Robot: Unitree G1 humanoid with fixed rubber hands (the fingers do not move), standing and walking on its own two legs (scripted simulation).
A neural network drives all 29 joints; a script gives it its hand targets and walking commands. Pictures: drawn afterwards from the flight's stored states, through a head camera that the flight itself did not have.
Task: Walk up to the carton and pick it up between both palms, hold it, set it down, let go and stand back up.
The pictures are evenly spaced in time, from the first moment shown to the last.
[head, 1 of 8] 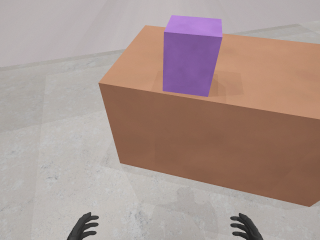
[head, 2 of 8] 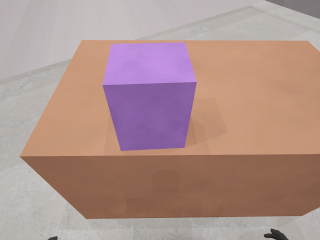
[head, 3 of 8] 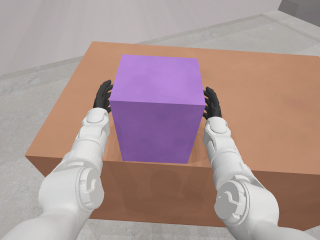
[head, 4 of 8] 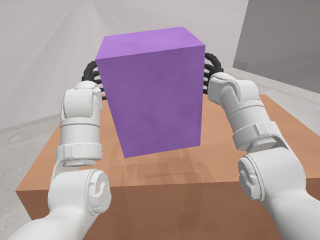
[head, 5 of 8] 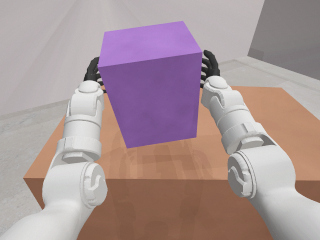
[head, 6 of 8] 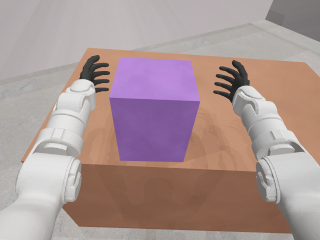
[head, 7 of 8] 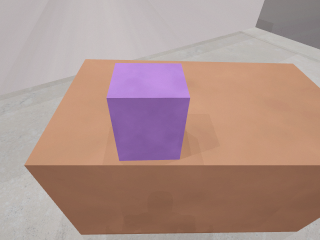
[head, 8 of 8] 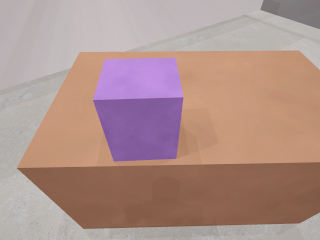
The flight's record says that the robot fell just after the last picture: no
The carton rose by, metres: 0.23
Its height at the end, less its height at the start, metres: +0.00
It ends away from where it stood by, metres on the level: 0.01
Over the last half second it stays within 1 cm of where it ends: yes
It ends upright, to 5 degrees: yes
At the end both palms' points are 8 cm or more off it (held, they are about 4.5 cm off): yes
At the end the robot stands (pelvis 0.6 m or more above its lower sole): yes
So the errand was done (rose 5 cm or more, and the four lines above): yes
